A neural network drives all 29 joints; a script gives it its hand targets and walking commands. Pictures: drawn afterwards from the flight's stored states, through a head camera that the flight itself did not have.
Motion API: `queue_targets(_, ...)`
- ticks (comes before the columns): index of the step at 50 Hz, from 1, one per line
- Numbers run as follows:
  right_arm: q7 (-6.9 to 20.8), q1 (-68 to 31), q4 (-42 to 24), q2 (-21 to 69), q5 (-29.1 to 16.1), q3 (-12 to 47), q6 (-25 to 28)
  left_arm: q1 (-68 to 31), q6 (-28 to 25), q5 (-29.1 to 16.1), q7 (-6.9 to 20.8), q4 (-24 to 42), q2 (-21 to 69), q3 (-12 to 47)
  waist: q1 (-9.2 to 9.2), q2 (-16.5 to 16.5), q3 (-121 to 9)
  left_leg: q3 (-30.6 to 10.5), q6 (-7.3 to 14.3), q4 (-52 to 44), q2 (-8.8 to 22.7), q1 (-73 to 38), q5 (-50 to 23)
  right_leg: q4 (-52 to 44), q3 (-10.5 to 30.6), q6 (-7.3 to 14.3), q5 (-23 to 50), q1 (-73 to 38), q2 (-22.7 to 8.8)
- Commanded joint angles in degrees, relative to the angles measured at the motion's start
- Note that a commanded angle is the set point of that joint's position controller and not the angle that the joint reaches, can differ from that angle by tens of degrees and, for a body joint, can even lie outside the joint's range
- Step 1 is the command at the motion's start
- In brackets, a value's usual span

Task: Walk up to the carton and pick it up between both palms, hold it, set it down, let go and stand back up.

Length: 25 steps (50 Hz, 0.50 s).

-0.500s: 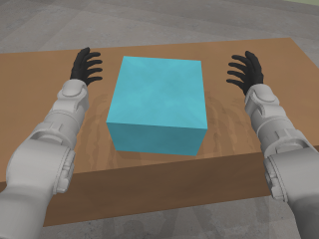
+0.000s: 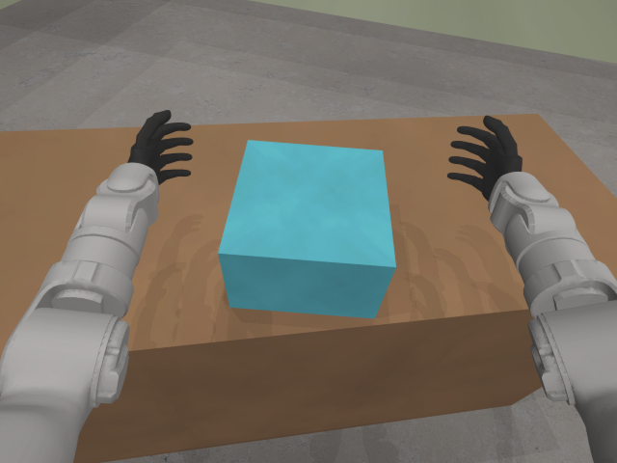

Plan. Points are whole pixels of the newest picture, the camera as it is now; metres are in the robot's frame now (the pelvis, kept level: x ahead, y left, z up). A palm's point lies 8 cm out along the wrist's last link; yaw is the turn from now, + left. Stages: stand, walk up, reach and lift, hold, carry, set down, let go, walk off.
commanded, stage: set down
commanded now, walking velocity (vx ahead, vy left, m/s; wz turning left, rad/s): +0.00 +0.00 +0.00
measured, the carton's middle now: (309, 226) +0.48 +0.02 +0.01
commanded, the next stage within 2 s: none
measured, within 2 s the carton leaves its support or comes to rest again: neither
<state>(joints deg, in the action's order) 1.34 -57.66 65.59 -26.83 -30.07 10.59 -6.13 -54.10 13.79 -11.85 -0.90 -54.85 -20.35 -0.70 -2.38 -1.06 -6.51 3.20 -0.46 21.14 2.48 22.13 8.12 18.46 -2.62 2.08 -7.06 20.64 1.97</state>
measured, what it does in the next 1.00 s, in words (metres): stands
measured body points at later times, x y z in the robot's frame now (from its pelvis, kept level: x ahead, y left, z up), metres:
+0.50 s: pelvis +0.00 -0.01 +0.00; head -0.01 +0.01 +0.45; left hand +0.37 +0.23 +0.11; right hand +0.39 -0.22 +0.11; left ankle +0.02 +0.12 -0.75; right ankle +0.01 -0.10 -0.75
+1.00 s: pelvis +0.01 +0.00 +0.00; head +0.00 +0.01 +0.45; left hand +0.29 +0.23 +0.07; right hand +0.30 -0.22 +0.06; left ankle +0.02 +0.12 -0.75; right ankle +0.01 -0.10 -0.75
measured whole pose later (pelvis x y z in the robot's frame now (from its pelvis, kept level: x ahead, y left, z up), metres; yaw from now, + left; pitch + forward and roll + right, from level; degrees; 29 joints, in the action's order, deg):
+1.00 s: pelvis +0.01 +0.00 +0.00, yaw +0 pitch -1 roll +0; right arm 0.8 0.4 11.0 -16.5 -17.1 -2.7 -7.1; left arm -0.8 16.4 -10.6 -2.7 -4.5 -12.6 -4.8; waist -1.4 -0.9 -1.3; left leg 3.3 -0.2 16.1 1.0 6.8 8.3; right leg 17.3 -0.7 1.7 -9.0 7.4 1.3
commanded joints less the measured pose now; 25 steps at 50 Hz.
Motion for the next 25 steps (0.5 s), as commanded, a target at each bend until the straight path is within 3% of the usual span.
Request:
queue_targets(1, -0.9, -16.2, -19.1, -7.4, 3.0, -7.3, 4.1, -18.6, -3.7, -0.8, -0.5, 21.2, -7.5, -2.5, 0.81, 1.8, -27.8, -1.1, -1.0, 1.3, -2.5, -15.6, -16.5, 0.6, 1.0, -3.5, 13.8, -12.1, 1.0)
queue_targets(5, -1.5, -16.1, -28.0, -7.7, 7.4, -13.7, 3.8, -19.2, -3.4, -3.6, -2.4, 29.5, -7.9, -2.0, 2.46, 2.8, -31.5, -1.9, -0.6, 1.9, -2.1, -18.7, -11.1, 0.0, 0.4, -2.7, 7.7, -6.4, 1.2)
queue_targets(8, -2.0, -12.9, -32.1, -7.6, 9.7, -15.9, 2.3, -14.7, -1.0, -3.6, -3.0, 32.9, -8.3, -3.1, 3.08, 2.1, -34.5, -2.4, -0.1, 2.5, -1.8, -20.4, -12.4, 0.3, 0.7, -2.5, 9.3, -7.5, 1.2)
queue_targets(14, -3.4, -3.2, -33.9, -4.8, 9.8, -14.0, -0.3, -2.3, 3.9, 0.1, -1.1, 33.9, -8.1, -7.9, 1.69, -0.8, -28.4, -2.0, 1.0, 0.9, -2.6, -17.4, -15.6, 1.3, 2.1, -4.0, 13.5, -17.5, 0.4)
queue_targets(19, -3.1, 4.7, -33.4, -0.7, 8.4, -11.3, -1.4, 5.3, 4.9, 2.4, -0.1, 32.8, -5.1, -9.0, 0.55, -1.4, -16.1, -1.3, 1.4, -2.4, -3.2, -15.3, -9.6, -0.5, 2.7, -4.1, 5.9, -17.5, -0.1)
queue_targets(25, -1.5, 12.7, -39.5, 1.1, 9.6, -13.1, -0.1, 10.9, 1.2, 1.9, -0.8, 38.5, -2.8, -6.8, 1.69, 0.3, -10.6, -1.6, 1.0, -3.3, -3.6, -16.9, -6.4, -2.6, 3.2, -3.2, 0.4, -12.7, -0.3)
